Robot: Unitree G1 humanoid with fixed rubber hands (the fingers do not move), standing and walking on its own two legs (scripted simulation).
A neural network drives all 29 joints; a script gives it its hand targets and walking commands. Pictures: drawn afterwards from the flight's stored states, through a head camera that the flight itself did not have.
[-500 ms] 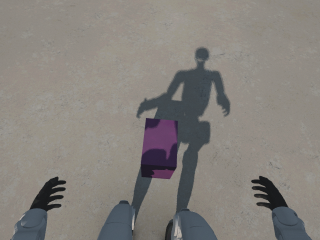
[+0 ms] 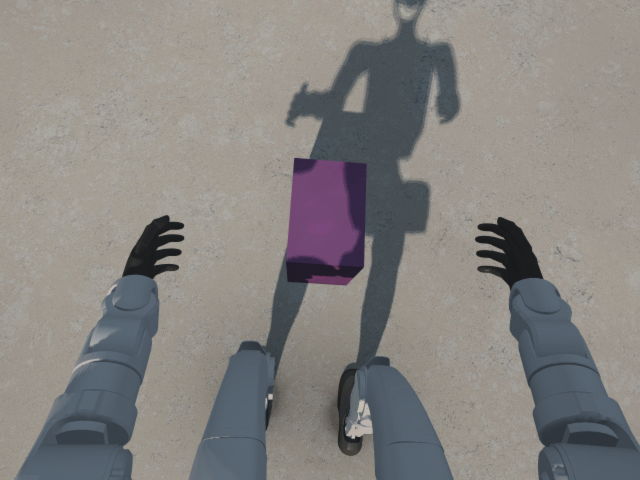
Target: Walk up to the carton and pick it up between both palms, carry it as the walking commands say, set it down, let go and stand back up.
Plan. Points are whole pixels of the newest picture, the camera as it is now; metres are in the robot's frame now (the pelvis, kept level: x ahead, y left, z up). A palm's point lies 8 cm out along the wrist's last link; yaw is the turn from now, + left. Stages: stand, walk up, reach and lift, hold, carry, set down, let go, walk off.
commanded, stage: reach and lift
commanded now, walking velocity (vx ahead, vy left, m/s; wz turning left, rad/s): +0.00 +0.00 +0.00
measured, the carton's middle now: (323, 228) +0.53 -0.02 -0.55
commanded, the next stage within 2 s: none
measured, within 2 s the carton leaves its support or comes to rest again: neither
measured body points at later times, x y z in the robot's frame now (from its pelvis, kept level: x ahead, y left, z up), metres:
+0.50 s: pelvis +0.01 +0.00 -0.02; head +0.31 +0.02 +0.31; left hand +0.48 +0.20 -0.15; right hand +0.49 -0.21 -0.14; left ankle +0.08 +0.13 -0.66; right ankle +0.05 -0.12 -0.66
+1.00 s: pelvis -0.02 +0.00 -0.05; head +0.36 +0.01 +0.17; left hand +0.51 +0.16 -0.25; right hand +0.53 -0.19 -0.23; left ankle +0.08 +0.13 -0.66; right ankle +0.05 -0.12 -0.66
